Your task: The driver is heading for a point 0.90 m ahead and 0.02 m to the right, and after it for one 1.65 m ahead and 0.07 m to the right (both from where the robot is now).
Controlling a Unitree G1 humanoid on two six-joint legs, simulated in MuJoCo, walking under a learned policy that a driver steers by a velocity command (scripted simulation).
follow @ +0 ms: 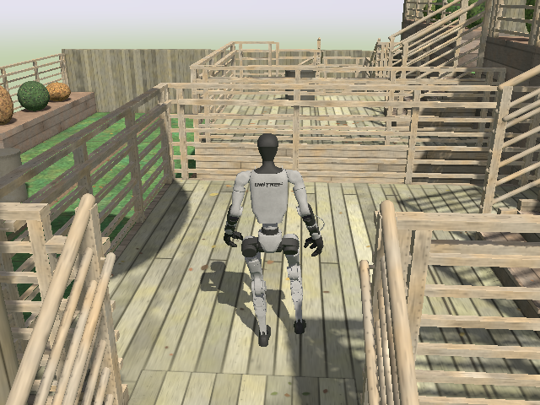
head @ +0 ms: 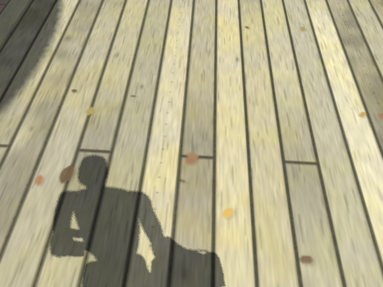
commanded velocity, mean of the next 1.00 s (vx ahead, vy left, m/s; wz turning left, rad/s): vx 0.47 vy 0.00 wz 0.24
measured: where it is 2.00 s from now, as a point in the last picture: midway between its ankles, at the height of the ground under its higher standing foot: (172, 201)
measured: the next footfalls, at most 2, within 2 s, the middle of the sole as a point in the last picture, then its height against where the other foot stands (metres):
right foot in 0.32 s outside the picture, level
left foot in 0.82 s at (146, 261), level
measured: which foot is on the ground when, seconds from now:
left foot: down 0.00-0.32, up 0.34-0.80, down 0.82-1.00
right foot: up 0.00-0.30, down 0.32-0.84, up 0.86-1.00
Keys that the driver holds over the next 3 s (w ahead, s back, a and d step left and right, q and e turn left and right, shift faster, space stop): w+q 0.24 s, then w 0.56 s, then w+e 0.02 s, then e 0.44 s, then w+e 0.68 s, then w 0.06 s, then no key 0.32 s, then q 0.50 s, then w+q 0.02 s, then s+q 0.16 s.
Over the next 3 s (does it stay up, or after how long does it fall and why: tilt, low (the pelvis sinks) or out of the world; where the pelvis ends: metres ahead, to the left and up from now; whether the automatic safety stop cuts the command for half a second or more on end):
stays up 0.97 0.03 0.01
